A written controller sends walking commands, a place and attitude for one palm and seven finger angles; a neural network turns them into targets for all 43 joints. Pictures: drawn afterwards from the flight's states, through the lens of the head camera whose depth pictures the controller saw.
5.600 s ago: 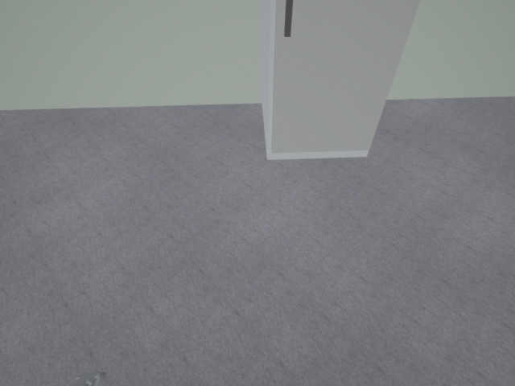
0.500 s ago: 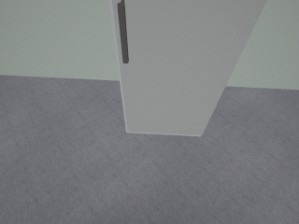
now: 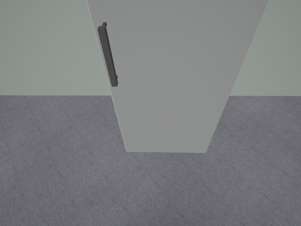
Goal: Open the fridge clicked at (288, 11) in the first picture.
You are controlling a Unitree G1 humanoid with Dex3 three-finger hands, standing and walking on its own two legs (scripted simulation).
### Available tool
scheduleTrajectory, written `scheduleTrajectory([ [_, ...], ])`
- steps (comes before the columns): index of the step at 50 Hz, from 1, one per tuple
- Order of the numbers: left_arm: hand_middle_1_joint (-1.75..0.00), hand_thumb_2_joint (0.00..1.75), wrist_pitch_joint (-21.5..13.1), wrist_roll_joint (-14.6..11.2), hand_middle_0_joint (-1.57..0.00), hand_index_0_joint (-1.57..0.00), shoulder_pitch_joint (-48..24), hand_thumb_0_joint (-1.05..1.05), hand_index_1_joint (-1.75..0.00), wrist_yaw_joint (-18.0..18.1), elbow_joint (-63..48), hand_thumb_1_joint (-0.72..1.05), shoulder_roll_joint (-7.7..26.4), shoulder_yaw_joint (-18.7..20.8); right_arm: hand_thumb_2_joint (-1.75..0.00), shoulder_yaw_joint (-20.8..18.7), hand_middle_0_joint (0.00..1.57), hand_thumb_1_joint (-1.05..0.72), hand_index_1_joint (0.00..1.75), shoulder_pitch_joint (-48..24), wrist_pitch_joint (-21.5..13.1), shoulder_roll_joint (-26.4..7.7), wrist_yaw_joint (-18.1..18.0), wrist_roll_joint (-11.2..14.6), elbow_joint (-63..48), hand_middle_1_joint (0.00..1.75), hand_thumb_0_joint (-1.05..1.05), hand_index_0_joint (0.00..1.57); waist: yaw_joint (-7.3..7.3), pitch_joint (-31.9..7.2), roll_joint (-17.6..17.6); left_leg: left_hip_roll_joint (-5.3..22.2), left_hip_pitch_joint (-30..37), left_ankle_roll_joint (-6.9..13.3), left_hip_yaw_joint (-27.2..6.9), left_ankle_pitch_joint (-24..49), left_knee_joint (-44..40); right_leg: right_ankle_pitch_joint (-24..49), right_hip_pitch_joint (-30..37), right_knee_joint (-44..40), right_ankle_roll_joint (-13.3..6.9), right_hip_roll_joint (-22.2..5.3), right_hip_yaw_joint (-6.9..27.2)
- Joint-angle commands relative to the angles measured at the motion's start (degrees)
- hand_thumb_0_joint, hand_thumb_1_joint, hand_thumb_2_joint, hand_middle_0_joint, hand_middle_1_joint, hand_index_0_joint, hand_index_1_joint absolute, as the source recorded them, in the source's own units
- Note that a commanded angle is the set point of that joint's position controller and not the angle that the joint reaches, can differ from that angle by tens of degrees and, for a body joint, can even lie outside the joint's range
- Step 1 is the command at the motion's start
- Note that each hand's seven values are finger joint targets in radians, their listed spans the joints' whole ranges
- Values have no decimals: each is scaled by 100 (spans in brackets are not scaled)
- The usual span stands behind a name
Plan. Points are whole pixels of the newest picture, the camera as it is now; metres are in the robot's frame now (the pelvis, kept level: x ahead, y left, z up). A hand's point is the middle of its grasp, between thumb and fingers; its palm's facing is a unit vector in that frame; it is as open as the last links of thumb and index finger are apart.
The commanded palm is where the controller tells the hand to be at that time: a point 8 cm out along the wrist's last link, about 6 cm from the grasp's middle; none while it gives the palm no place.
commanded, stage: take the last steps up to it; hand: left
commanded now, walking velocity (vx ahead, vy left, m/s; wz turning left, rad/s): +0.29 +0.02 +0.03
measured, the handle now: (110, 57) +0.66 +0.19 +0.10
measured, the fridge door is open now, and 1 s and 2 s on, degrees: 0 0 0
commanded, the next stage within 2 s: come to a stop and stand still in 0.38 s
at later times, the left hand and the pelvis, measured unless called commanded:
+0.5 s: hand out of the picture +0.14 +0.22 -0.18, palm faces +0.05 -0.99 -0.15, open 7.4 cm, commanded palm none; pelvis +0.16 +0.05 +0.00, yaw -1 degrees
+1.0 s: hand (95, 187) +0.27 +0.22 -0.16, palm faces +0.03 -0.97 -0.24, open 7.3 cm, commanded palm none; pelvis +0.18 +0.04 +0.00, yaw -1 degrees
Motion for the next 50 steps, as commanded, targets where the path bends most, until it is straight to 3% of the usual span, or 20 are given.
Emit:
scheduleTrajectory([
  [1, -30, 90, -66, 33, -20, -20, 637, 0, -30, 75, 61, 90, 655, 68, -90, -37, 20, -90, 30, -129, -136, -57, 47, -74, -524, 30, 0, 20, -13, 160, -842, 434, -985, -138, -15, 659, -182, -53, 151, -2233, -542, -1463, 1259],
  [10, -30, 90, -106, 39, -20, -20, 1040, 0, -30, 52, 372, 90, 880, 66, -90, -6, 20, -90, 30, -1153, -241, -41, 160, -24, -917, 30, 0, 20, 198, 295, -924, 254, -722, -168, 382, 1051, -2264, 1120, 655, -1911, -600, -1413, 916],
  [12, -30, 90, -63, 32, -20, -20, 1026, 0, -30, 65, 399, 90, 891, 84, -90, 5, 20, -90, 30, -1139, -276, -102, 145, -18, -922, 30, 0, 20, 136, 337, -955, 151, -254, -113, 454, 1095, -2665, 1177, 581, -1674, -516, -1357, 861],
  [14, -30, 90, -8, 1, -20, -20, 950, 0, -30, 69, 423, 90, 841, 88, -90, -12, 20, -90, 30, -556, -328, -255, 88, -42, -726, 30, 0, 20, -164, 117, -634, -30, 880, -74, 584, 1402, -3351, 1279, 281, -860, -334, -1058, 583],
  [15, -30, 90, 14, -8, -20, -20, 1030, 0, -30, 56, 398, 90, 692, 59, -90, -84, 20, -90, 30, 48, -368, -550, 39, -68, -554, 30, 0, 20, -368, -248, 89, 237, 1802, 20, 183, 1581, -3615, 1129, -102, 245, -173, -756, 396],
  [16, -30, 90, 38, -55, -20, -20, 1265, 0, -30, 32, 313, 90, 381, 23, -90, -201, 20, -90, 30, 574, -393, -1129, -36, -138, -467, 30, 0, 20, -456, -670, 1374, 1570, 2650, 538, -1468, 2050, -4042, -605, -1100, 1781, 113, -84, -92],
  [17, -30, 90, 29, -13, -20, -20, 1137, 0, -30, 49, 159, 90, 400, -10, -90, -208, 20, -90, 30, 762, -303, -1292, -66, -82, -454, 30, 0, 20, -464, -743, 1529, 2169, 2450, 949, -2278, 1627, -4685, -2114, -1474, 2930, 118, 160, 178],
  [19, -30, 90, 85, 2, -20, -20, 676, 0, -30, 29, 146, 90, 426, 19, -90, -119, 20, -90, 30, 73, -291, -927, -126, -35, -611, 30, 0, 20, -315, -204, 877, 1969, 1427, 977, -2048, 620, -5041, -1411, -1858, 3754, 71, -250, 702],
  [21, -30, 90, 131, 47, -20, -20, 813, 0, -30, -38, 280, 90, 327, 13, -90, 1, 20, -90, 30, -453, -370, -530, -144, -36, -736, 30, 0, 20, -5, -40, 329, 1597, 789, 771, -1244, 887, -5199, -807, -1501, 3468, 177, -469, 751],
  [23, -30, 90, 220, 57, -20, -20, 1066, 0, -30, -31, 364, 90, 180, 3, -90, 6, 20, -90, 30, -506, -410, -411, -163, -27, -721, 30, 0, 20, 128, -230, 312, 1328, 689, 703, -650, 1392, -5197, -500, -1191, 3111, 252, -433, 652],
  [28, -30, 90, 349, -9, -20, -20, 927, 0, -30, 90, 359, 90, 45, -118, -90, 97, 20, -90, 30, -583, -367, -391, -234, -17, -645, 30, 0, 20, 184, -418, 130, 1258, 1024, 744, -128, 4240, -4644, -200, -596, 1462, 444, -320, 640],
  [31, -30, 90, 390, -24, -20, -20, 662, 0, -30, 139, 282, 90, 277, -110, -90, 46, 20, -90, 30, -599, -240, -486, -256, -8, -516, 30, 0, 20, 98, -315, 412, 1292, 1139, 672, -129, 4693, -4304, -121, -225, 561, 441, -217, 521],
  [33, -30, 90, 418, -11, -20, -20, 767, 0, -30, 159, 272, 90, 453, -62, -90, -15, 20, -90, 30, -661, -146, -505, -263, 20, -473, 30, 0, 20, 198, -220, 450, 1184, 1015, 513, -132, 4134, -4056, 396, 78, -87, 410, -224, 513],
  [35, -30, 90, 360, 31, -20, -20, 783, 0, -30, 187, 224, 90, 791, 2, -90, -58, 20, -90, 30, -586, -84, -375, -234, 49, -494, 30, 0, 20, 191, -164, -172, 702, 643, 109, 59, 3028, -3563, 2426, 475, -520, 252, -547, 1004],
  [38, -30, 90, 331, 3, -20, -20, 569, 0, -30, 197, 90, 90, 1220, 110, -90, -72, 20, -90, 30, -327, 115, -109, -190, 63, -537, 30, 0, 20, 75, -574, -1570, -128, 284, -270, 444, -46, -2276, 4461, 588, -705, -685, -1755, 1985],
  [40, -30, 90, 371, 24, -20, -20, 441, 0, -30, 246, 13, 90, 1132, 125, -90, -116, 20, -90, 30, -560, 198, -171, -219, 59, -645, 30, 0, 20, 202, -561, -1417, -161, -73, -253, -3, -1051, -917, 4696, 565, -885, -1122, -1980, 2096],
  [43, -30, 90, 405, 57, -20, -20, 131, 0, -30, 268, -176, 90, 1151, 192, -90, -124, 20, -90, 30, -681, 231, -173, -199, 65, -710, 30, 0, 20, 179, -638, -1066, -210, -390, -322, -257, -874, -271, 4337, 668, -784, -1010, -1764, 1734],
  [48, -30, 90, 424, 90, -20, -20, 10, 0, -30, 247, -315, 90, 1220, 249, -90, -84, 20, -90, 30, -647, 180, -158, -136, 53, -825, 30, 0, 20, 201, -777, -1333, -213, 19, -369, -63, -527, -1665, 2841, 639, -964, -845, -1535, 1746],
  [49, -30, 90, 434, 84, -20, -20, -20, 0, -30, 233, -316, 90, 1234, 252, -90, -69, 20, -90, 30, -547, 153, -167, -137, 53, -816, 30, 0, 20, 151, -797, -1287, -232, 193, -358, 15, -311, -2176, 2508, 599, -932, -775, -1461, 1755],
  [50, -30, 90, 316, 104, -20, -20, 92, 0, -30, 281, -684, 90, 1770, 75, -90, -45, 20, -90, 30, -360, 85, -733, -61, -66, -1430, 30, 0, 20, -210, -894, -1074, -325, 40, -273, -238, -2, -3016, 3401, 1536, -128, -428, -1364, 1811],
])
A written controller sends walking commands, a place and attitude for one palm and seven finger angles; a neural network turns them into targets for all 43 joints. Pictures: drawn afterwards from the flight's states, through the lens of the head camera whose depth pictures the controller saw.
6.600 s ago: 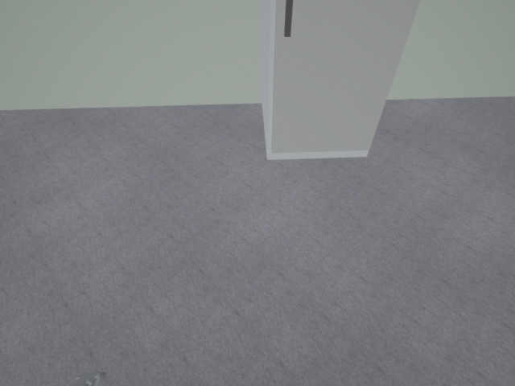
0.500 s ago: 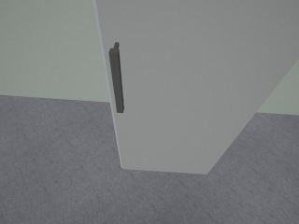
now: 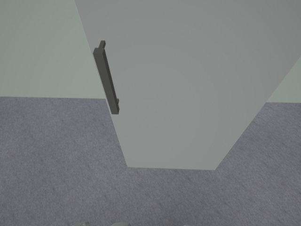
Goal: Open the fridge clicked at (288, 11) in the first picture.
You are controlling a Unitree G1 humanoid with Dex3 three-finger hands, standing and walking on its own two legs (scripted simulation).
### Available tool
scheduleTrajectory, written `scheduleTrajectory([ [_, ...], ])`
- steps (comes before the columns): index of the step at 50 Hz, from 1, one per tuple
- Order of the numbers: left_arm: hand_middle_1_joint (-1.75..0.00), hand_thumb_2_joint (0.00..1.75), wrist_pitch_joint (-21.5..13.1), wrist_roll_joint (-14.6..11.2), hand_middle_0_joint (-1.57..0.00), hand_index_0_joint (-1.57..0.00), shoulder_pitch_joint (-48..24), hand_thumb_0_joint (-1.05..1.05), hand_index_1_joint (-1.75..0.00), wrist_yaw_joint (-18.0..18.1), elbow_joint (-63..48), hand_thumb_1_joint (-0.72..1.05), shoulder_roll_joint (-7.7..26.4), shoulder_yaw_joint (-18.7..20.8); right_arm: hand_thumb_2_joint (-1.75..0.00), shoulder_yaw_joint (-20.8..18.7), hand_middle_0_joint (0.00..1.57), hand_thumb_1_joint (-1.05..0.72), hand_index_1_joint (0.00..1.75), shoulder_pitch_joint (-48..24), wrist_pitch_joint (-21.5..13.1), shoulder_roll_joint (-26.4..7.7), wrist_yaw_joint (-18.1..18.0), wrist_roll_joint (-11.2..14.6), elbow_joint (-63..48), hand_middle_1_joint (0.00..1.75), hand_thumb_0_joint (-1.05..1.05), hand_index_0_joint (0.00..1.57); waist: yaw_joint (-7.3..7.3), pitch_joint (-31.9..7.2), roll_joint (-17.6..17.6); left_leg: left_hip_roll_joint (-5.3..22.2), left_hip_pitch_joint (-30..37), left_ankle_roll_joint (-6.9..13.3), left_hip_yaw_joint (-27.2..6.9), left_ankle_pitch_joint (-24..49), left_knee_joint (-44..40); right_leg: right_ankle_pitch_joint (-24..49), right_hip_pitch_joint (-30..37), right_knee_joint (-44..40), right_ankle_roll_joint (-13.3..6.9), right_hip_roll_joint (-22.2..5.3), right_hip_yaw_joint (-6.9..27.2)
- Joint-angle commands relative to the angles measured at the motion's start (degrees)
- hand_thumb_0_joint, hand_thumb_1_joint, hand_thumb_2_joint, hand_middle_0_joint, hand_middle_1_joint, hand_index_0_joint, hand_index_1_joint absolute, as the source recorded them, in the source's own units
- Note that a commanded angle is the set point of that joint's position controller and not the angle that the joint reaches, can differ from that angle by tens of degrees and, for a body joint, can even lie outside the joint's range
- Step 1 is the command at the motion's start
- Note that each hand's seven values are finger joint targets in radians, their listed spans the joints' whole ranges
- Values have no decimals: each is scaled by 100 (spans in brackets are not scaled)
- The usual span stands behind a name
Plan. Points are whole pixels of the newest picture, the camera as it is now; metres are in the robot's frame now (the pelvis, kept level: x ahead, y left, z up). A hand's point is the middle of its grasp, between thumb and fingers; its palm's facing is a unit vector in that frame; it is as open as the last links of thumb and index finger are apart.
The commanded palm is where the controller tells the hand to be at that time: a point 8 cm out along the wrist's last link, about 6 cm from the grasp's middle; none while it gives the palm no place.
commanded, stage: come to a stop and stand still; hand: left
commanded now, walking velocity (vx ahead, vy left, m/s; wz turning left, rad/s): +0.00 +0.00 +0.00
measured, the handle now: (109, 81) +0.48 +0.16 +0.10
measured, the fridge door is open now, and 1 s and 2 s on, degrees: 0 0 0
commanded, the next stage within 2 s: look again from close up in 1.64 s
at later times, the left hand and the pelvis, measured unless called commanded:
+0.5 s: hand out of the picture -0.02 +0.26 -0.16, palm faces +0.04 -0.95 -0.32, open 7.4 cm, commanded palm none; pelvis -0.04 +0.03 -0.01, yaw +0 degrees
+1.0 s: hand out of the picture +0.05 +0.28 -0.15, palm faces -0.01 -0.94 -0.35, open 7.4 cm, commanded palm none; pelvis -0.02 +0.04 +0.00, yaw +1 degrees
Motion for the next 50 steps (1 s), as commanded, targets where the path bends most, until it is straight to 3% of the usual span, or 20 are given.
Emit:
scheduleTrajectory([
  [1, -30, 90, -129, -64, -20, -20, 539, 0, -30, 152, -651, 90, 1360, 185, -90, -38, 20, -90, 30, 873, -354, -572, 59, -127, -916, 30, 0, 20, -327, -2082, -337, -2, 384, 115, -97, 1304, -2386, 1875, 1690, 559, -457, -1098, 1044],
  [2, -30, 90, -94, -154, -20, -20, 481, 0, -30, 119, -847, 90, 1093, 65, -90, -26, 20, -90, 30, 697, -382, -759, 35, -184, -1083, 30, 0, 20, -228, -2037, 481, 283, 813, 269, -425, 2029, -2443, 763, 1177, 669, -247, -554, 581],
  [3, -30, 90, -64, -162, -20, -20, 622, 0, -30, 58, -899, 90, 879, 30, -90, -70, 20, -90, 30, 428, -355, -916, -1, -220, -1258, 30, 0, 20, -81, -1674, 858, 785, 700, 470, -667, 2332, -2337, -183, 615, 581, -65, -156, 182],
  [4, -30, 90, -42, -154, -20, -20, 751, 0, -30, 15, -944, 90, 748, 24, -90, -59, 20, -90, 30, 303, -297, -1098, -18, -237, -1463, 30, 0, 20, -7, -1242, 421, 985, 103, 584, -703, 1605, -2343, -659, 564, 403, 5, 21, -20],
  [5, -30, 90, 41, -61, -20, -20, 623, 0, -30, -9, -919, 90, 770, -29, -90, -28, 20, -90, 30, 96, -293, -1011, 3, -205, -1533, 30, 0, 20, -35, -629, 802, 808, -400, 592, -814, 908, -2598, -839, 404, 539, 28, 146, 39],
  [6, -30, 90, 93, -25, -20, -20, 649, 0, -30, -43, -929, 90, 808, -41, -90, -19, 20, -90, 30, 61, -264, -1009, 4, -178, -1595, 30, 0, 20, -74, 52, 937, 877, -1063, 588, -880, 96, -2954, -850, 279, 732, 91, 196, -63],
  [8, -30, 90, 86, -22, -20, -20, 1004, 0, -30, -88, -874, 90, 781, -67, -90, -12, 20, -90, 30, 38, -255, -1067, 11, -174, -1657, 30, 0, 20, 52, 468, 866, 888, -1609, 642, -883, -395, -3166, -663, 365, 934, 102, 268, -37],
  [10, -30, 90, 4, -12, -20, -20, 1221, 0, -30, -104, -856, 90, 853, -60, -90, 3, 20, -90, 30, 98, -295, -1047, 23, -162, -1662, 30, 0, 20, 112, 242, 432, 749, -1304, 638, -758, -106, -2879, -440, 508, 548, 69, 243, 98],
  [12, -30, 90, -72, -33, -20, -20, 1203, 0, -30, -105, -898, 90, 1120, -12, -90, -21, 20, -90, 30, 232, -325, -1106, 36, -118, -1664, 30, 0, 20, 4, 5, 196, 581, -936, 584, -659, -111, -2648, -534, 411, 244, 17, 151, 334],
  [14, -30, 90, -91, -31, -20, -20, 1075, 0, -30, -107, -952, 90, 1297, 24, -90, -72, 20, -90, 30, 306, -303, -1253, 54, -117, -1651, 30, 0, 20, -79, 172, 171, 534, -942, 590, -692, -565, -2691, -955, 119, 90, -8, 140, 463],
  [17, -30, 90, -137, -29, -20, -20, 1119, 0, -30, -107, -946, 90, 1425, 59, -90, -94, 20, -90, 30, 340, -304, -1345, 68, -123, -1581, 30, 0, 20, -65, 226, -12, 466, -877, 619, -670, -593, -2595, -1266, -8, -152, -51, 86, 708],
  [22, -30, 90, -223, -46, -20, -20, 938, 0, -30, -104, -953, 90, 1836, 177, -90, -127, 20, -90, 30, 631, -339, -1454, 76, -126, -1340, 30, 0, 20, -209, -80, -521, 171, -276, 632, -546, -282, -2049, -2251, -509, -854, -274, -216, 1427],
  [24, -30, 90, -232, -54, -20, -20, 826, 0, -30, -111, -922, 90, 1945, 209, -90, -144, 20, -90, 30, 720, -366, -1528, 72, -129, -1208, 30, 0, 20, -251, -214, -583, 130, -83, 628, -544, -148, -1952, -2343, -593, -963, -317, -271, 1512],
  [28, -30, 90, -207, -58, -20, -20, 698, 0, -30, -130, -840, 90, 1965, 203, -90, -151, 20, -90, 30, 685, -432, -1711, 69, -141, -1027, 30, 0, 20, -205, -260, -221, 379, -298, 645, -895, -506, -2584, -1982, -280, -583, -248, -76, 1227],
  [30, -30, 90, -213, -63, -20, -20, 783, 0, -30, -148, -727, 90, 1899, 187, -90, -160, 20, -90, 30, 435, -465, -1868, 64, -139, -978, 30, 0, 20, -53, -357, 136, 627, -629, 675, -1145, -675, -3024, -1367, 296, -209, -157, 99, 925],
  [33, -30, 90, -185, -62, -20, -20, 824, 0, -30, -178, -554, 90, 1894, 170, -90, -152, 20, -90, 30, 116, -458, -2015, 62, -116, -889, 30, 0, 20, 74, -296, 279, 712, -1010, 650, -1202, -947, -3255, -947, 783, -18, -89, 166, 821],
  [36, -30, 90, -201, -65, -20, -20, 734, 0, -30, -172, -486, 90, 2011, 151, -90, -118, 20, -90, 30, 99, -437, -2026, 72, -103, -784, 30, 0, 20, 46, -176, 124, 583, -945, 600, -1095, -817, -3111, -1137, 759, -332, -136, 38, 1083],
  [40, -30, 90, -249, -80, -20, -20, 468, 0, -30, -157, -470, 90, 2165, 110, -90, -80, 20, -90, 30, 315, -429, -1977, 81, -100, -633, 30, 0, 20, -151, -227, -245, 376, -298, 541, -898, -207, -2692, -1606, 205, -821, -282, -199, 1546],
  [47, -30, 90, -295, -110, -20, -20, 229, 0, -30, -124, -333, 90, 2177, -4, -90, 0, 20, -90, 30, 44, -501, -2013, 115, -65, -501, 30, 0, 20, -114, -400, 16, 522, -89, 519, -990, 477, -3023, -612, 665, -736, -151, -165, 1301],
  [50, -30, 90, -282, -108, -20, -20, 151, 0, -30, -109, -282, 90, 2174, -31, -90, 3, 20, -90, 30, -36, -484, -2058, 127, -61, -463, 30, 0, 20, -113, -255, 75, 582, -73, 509, -1074, 310, -3256, -503, 662, -727, -96, -117, 1156],
])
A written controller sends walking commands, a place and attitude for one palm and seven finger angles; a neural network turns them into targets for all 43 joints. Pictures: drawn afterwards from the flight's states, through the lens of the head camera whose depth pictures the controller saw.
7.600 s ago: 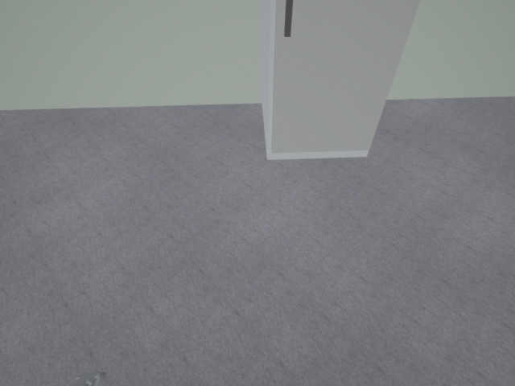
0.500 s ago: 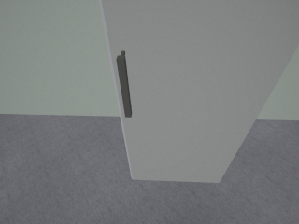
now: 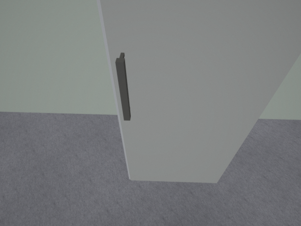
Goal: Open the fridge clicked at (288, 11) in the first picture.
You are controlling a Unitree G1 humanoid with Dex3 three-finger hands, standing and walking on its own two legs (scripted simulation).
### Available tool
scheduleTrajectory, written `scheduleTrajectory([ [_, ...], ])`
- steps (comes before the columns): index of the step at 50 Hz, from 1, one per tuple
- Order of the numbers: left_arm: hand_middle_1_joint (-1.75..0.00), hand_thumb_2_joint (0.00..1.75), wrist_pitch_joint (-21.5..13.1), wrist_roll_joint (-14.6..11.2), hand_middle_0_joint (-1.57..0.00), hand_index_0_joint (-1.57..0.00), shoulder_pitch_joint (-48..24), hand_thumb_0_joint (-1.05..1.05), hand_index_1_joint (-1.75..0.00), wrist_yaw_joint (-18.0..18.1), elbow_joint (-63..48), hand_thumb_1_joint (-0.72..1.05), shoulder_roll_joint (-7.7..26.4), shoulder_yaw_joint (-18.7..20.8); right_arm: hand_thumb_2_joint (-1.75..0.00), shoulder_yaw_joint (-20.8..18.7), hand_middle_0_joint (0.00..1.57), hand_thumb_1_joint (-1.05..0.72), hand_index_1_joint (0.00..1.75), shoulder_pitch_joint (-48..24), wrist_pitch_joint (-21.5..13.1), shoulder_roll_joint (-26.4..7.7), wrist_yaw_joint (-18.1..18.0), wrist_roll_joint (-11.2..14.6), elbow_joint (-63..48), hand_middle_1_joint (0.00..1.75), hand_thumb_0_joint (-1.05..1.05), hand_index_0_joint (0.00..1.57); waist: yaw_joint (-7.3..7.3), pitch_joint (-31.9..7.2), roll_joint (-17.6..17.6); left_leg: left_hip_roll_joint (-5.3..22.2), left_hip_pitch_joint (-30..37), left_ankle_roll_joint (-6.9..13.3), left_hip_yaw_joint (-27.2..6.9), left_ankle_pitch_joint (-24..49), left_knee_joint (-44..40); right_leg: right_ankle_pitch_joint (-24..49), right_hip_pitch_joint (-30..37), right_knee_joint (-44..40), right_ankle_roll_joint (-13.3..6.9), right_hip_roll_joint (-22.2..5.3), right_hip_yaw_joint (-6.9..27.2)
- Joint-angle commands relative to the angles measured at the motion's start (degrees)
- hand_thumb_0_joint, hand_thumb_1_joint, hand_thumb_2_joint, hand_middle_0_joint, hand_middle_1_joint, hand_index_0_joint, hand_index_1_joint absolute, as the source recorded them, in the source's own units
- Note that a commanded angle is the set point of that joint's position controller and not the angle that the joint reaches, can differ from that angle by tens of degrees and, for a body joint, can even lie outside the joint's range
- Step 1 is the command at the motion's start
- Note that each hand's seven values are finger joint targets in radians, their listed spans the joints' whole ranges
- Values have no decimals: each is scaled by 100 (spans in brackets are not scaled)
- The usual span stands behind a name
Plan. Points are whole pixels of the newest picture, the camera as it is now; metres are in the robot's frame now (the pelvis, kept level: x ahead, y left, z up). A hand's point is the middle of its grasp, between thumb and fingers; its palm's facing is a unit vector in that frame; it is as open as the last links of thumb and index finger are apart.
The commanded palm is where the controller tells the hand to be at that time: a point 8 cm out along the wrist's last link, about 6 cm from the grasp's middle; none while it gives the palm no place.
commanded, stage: come to a stop and stand still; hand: left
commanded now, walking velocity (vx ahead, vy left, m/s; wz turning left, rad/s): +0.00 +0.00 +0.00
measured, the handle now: (125, 89) +0.51 +0.11 +0.10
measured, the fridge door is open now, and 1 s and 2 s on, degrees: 0 0 0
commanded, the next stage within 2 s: look again from close up in 0.64 s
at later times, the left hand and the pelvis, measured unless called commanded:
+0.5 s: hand out of the picture +0.13 +0.22 -0.14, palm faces -0.01 -0.93 -0.36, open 7.4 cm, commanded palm none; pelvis +0.04 -0.02 +0.01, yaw +1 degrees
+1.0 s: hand out of the picture +0.11 +0.22 -0.14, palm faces -0.01 -0.94 -0.35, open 7.4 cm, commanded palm none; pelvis +0.03 -0.03 +0.01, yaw +1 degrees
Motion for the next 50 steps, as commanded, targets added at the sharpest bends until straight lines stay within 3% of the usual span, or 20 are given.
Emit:
scheduleTrajectory([
  [1, -30, 90, -161, -24, -20, -20, -245, 0, -30, 100, -314, 90, 1121, 208, -90, -199, 20, -90, 30, -355, -145, -1166, -68, -5, -337, 30, 0, 20, 55, 212, 110, 861, -782, 72, -1050, -854, -1378, -627, 574, -436, -331, -261, 298],
  [11, -30, 90, -245, -64, -20, -20, -335, 0, -30, 155, -197, 90, 1139, 168, -90, -152, 20, -90, 30, -567, -164, -1114, -113, 20, -138, 30, 0, 20, 26, -506, -114, 826, 231, -7, -648, 1679, -896, 1382, 1168, -332, -354, -423, 201],
  [29, -30, 90, -245, -69, -20, -20, -672, 0, -30, 106, -36, 90, 1272, 171, -90, -80, 20, -90, 30, -855, -112, -1183, -99, 4, 77, 30, 0, 20, 44, -263, -67, 816, 248, -76, -627, 789, -1264, 680, 1257, -903, -367, -449, 329],
  [35, -30, 90, -247, -73, -20, -20, -657, 0, -30, 103, 1, 90, 1268, 180, -90, -58, 20, -90, 30, -758, -131, -1166, -107, 2, 122, 30, 0, 20, 59, -294, -51, 845, 275, -75, -653, 905, -1319, 744, 1355, -940, -373, -445, 296],
  [50, -30, 90, -201, -68, -20, -20, -553, 0, -30, 93, 78, 90, 1223, 182, -90, -52, 20, -90, 30, -539, -122, -1122, -104, 4, 268, 30, 0, 20, 77, 30, -104, 834, 65, -68, -719, 303, -1488, -254, 1132, -1147, -327, -406, 336],
])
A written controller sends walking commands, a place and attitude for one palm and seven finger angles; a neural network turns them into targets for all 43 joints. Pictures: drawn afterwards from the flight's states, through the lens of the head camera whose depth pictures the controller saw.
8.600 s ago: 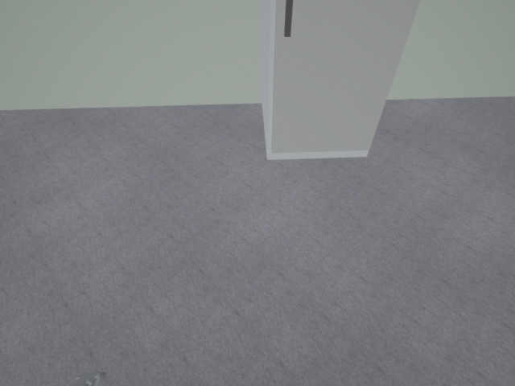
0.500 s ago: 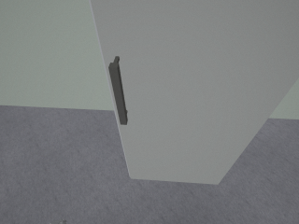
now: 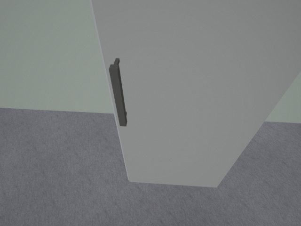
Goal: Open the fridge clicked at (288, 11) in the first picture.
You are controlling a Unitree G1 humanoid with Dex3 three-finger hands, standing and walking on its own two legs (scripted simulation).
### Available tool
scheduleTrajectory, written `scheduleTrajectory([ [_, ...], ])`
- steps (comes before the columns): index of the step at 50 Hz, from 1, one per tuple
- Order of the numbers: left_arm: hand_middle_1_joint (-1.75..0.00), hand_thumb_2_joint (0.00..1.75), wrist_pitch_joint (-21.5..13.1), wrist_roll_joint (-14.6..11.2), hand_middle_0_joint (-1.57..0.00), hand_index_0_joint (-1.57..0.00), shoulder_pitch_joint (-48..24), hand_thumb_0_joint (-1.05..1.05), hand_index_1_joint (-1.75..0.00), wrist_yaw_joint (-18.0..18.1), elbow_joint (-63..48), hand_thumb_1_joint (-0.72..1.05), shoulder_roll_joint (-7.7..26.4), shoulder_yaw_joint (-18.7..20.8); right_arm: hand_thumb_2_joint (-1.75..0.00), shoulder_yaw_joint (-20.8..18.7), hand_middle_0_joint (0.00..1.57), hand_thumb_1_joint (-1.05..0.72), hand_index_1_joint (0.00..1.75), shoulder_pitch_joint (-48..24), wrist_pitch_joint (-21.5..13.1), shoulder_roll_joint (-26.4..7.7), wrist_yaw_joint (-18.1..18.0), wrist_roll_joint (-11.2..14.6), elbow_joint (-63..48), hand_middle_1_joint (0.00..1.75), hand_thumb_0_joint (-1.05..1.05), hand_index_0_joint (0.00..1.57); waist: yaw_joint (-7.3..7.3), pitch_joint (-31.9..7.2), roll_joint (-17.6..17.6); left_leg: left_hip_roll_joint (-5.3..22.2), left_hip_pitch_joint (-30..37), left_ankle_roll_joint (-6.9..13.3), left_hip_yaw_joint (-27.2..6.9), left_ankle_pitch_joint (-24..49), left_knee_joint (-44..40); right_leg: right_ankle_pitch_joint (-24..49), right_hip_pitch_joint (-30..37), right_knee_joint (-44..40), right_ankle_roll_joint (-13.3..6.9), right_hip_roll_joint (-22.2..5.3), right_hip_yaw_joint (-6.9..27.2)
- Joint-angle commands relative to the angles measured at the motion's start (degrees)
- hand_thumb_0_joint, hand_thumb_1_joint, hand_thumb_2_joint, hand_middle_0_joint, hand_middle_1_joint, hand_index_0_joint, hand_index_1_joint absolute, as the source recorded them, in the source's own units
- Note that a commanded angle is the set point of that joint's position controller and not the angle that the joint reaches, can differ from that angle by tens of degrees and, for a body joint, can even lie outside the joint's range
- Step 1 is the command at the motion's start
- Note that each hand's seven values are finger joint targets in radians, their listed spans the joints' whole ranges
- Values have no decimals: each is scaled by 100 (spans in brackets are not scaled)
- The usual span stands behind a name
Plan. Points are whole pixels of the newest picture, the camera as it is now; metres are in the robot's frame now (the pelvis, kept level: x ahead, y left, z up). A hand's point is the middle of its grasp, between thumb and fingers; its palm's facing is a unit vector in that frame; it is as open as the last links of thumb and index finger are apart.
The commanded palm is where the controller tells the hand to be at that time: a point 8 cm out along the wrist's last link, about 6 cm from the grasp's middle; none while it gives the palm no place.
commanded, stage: look again from close up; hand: left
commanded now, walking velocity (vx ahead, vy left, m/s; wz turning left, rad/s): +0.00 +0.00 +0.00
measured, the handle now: (120, 95) +0.48 +0.12 +0.09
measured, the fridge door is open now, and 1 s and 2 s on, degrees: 0 0 0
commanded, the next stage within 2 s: raise the hand to about handle height in 0.58 s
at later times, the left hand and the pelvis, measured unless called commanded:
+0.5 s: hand out of the picture +0.07 +0.25 -0.16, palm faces -0.03 -0.94 -0.34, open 7.4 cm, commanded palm none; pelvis +0.00 +0.01 +0.00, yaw +0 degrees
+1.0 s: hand (63, 208) +0.17 +0.24 -0.03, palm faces +0.00 -1.00 -0.09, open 8.1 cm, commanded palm +0.13 +0.29 -0.04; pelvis -0.02 -0.01 -0.08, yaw +1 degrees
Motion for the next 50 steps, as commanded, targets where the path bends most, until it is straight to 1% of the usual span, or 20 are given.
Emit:
scheduleTrajectory([
  [1, -30, 90, -141, -19, -20, -20, -224, 0, -30, 81, -357, 90, 1207, 245, -90, -199, 20, -90, 30, -192, -136, -1140, -86, -15, -316, 30, 0, 20, 28, -184, -149, 583, -685, 190, -462, 49, -499, -328, 443, -370, -204, -605, 629],
  [14, -30, 90, -142, -22, -20, -20, -155, 0, -30, 76, -279, 90, 1182, 224, -90, -202, 20, -90, 30, -214, -151, -1150, -97, -13, -302, 30, 0, 20, 25, -137, -80, 619, -689, 189, -504, 98, -533, -147, 393, -297, -192, -595, 595],
  [22, -30, 90, -163, -20, -20, -20, -167, 0, -30, 84, -263, 90, 1177, 221, -90, -206, 20, -90, 30, -292, -164, -1148, -107, -11, -325, 30, 0, 20, 25, -286, -87, 641, -532, 190, -496, 522, -483, 376, 516, -218, -200, -629, 535],
  [33, -30, 90, -167, -16, -20, -20, -240, 0, -30, 78, -244, 90, 1216, 209, -90, -200, 20, -90, 30, -417, -160, -1171, -107, -11, -342, 30, 0, 20, 31, -299, -77, 641, -447, 189, -477, 649, -504, 539, 571, -238, -195, -637, 517],
  [34, -30, 90, -226, -8, -20, -20, 572, 0, -30, 295, -126, 90, 372, 108, -90, -130, 20, -90, 30, -118, -221, -548, -82, 41, -671, 30, 0, 20, 58, -774, 525, 828, -371, 75, 109, 1089, 301, 1485, 647, 555, -74, -729, 296],
  [35, -32, 89, -1165, -762, -20, -20, -3308, 0, -32, 88, -7040, 88, 3260, 3481, -90, -405, 20, -90, 30, -576, -708, -645, -502, -58, -2219, 30, 0, 20, -12, -2081, 2287, -157, 782, -148, 79, 2002, 139, 1870, 1006, 689, -237, 113, -265],
  [36, -33, 88, -1083, -699, -20, -20, -440, 0, -33, -116, -5438, 85, 1102, 1476, -90, -85, 20, -90, 30, -305, -1211, -249, -616, 61, -2350, 30, 0, 20, 414, -2044, 1604, -134, 309, -314, 458, 3063, 191, 847, 953, 745, -526, -39, -565],
  [37, -34, 87, -964, -1067, -21, -21, 432, 0, -34, -230, -5139, 83, 477, 1796, -90, -243, 20, -90, 30, 37, -1365, -264, -489, 65, -2601, 30, 0, 20, 99, -1326, 241, 48, -400, -218, 195, 2499, 413, 765, 512, 671, -403, 43, -546],
  [38, -36, 86, -1244, -1176, -21, -21, -7, 0, -36, -465, -5350, 81, 357, 1564, -90, -334, 20, -90, 30, -13, -1477, -423, -389, 107, -2758, 30, 0, 20, 33, -707, -355, 6, -1058, -72, 77, 1424, 602, 380, -22, 752, -291, 50, -484],
  [39, -37, 85, -1595, -1371, -21, -21, 456, 0, -37, -708, -4859, 78, 257, 1753, -90, -457, 20, -90, 30, -31, -1588, -423, -333, 81, -2883, 30, 0, 20, 73, -346, -758, -15, -1571, -12, 69, 563, 770, -308, -514, 858, -225, 27, -521],
  [40, -39, 84, -1952, -1535, -21, -21, 1320, 0, -39, -998, -4103, 76, 6, 1908, -90, -459, 20, -90, 30, 38, -1652, -400, -258, 66, -2980, 30, 0, 20, 174, 216, -891, -69, -2113, -41, 28, 41, 944, -746, -902, 1035, -271, 46, -576],
  [42, -42, 82, -2927, -1850, -21, -21, 1601, 0, -42, -1725, -4025, 71, -210, 1881, -90, -432, 20, -90, 30, -127, -1800, -371, -115, 67, -3268, 30, 0, 20, 315, -36, -931, -179, -2974, -35, 104, -759, 1723, -1615, -1845, 1786, -263, 12, -490],
  [43, -43, 81, -3365, -1963, -22, -22, 1698, 0, -43, -2106, -3903, 69, -29, 2096, -90, -428, 20, -90, 30, -163, -1880, -339, -66, 93, -3397, 30, 0, 20, 383, -237, -779, -221, -3375, -47, 138, -1067, 2130, -2001, -2218, 2113, -277, -15, -359],
  [44, -45, 80, -3763, -2048, -22, -22, 1607, 0, -45, -2515, -3920, 67, 162, 2233, -90, -423, 20, -90, 30, -196, -1966, -359, -21, 100, -3537, 30, 0, 20, 390, -502, -611, -253, -3738, -46, 147, -1166, 2545, -2151, -2450, 2441, -292, -37, -214],
  [45, -47, 79, -4051, -2100, -22, -22, 1455, 0, -47, -2944, -3998, 64, 576, 2543, -90, -454, 20, -90, 30, -65, -2045, -422, 39, 106, -3657, 30, 0, 20, 444, -857, -184, -271, -3919, -43, 180, -1028, 2932, -2056, -2442, 2741, -361, -97, 69],
  [46, -48, 78, -4159, -2210, -22, -22, 1274, 0, -48, -3394, -4293, 62, 914, 2690, -90, -453, 20, -90, 30, -128, -2102, -486, 51, 118, -3889, 30, 0, 20, 413, -1412, -196, -256, -4098, 10, 184, -958, 3248, -2069, -2396, 2909, -358, -154, 235],
  [47, -50, 77, -4029, -2391, -22, -22, 1404, 0, -50, -3712, -4290, 60, 1000, 2806, -90, -441, 20, -90, 30, -117, -2128, -483, 25, 178, -4116, 30, 0, 20, 451, -1731, -581, -247, -4268, 80, 207, -1034, 3437, -2290, -2388, 2968, -319, -149, 339],
  [48, -51, 76, -3792, -2643, -22, -22, 1196, 0, -51, -3937, -4688, 57, 983, 2803, -90, -397, 20, -90, 30, -147, -2146, -506, -19, 219, -4374, 30, 0, 20, 456, -1914, -480, -267, -4352, 122, 237, -1129, 3526, -2499, -2418, 2996, -277, -146, 403],
  [49, -53, 75, -3539, -2846, -22, -22, 843, 0, -53, -4026, -5148, 55, 1201, 2994, -90, -371, 20, -90, 30, -117, -2138, -509, -88, 237, -4495, 30, 0, 20, 468, -2145, -311, -246, -4309, 150, 217, -1050, 3577, -2462, -2342, 3055, -256, -108, 402],
  [50, -54, 74, -3310, -2990, -23, -23, 572, 0, -54, -4021, -5485, 53, 1342, 3106, -90, -356, 20, -90, 30, -67, -2114, -522, -150, 234, -4473, 30, 0, 20, 441, -2182, 54, -208, -4246, 149, 190, -947, 3653, -2367, -2378, 3156, -265, -43, 397],
])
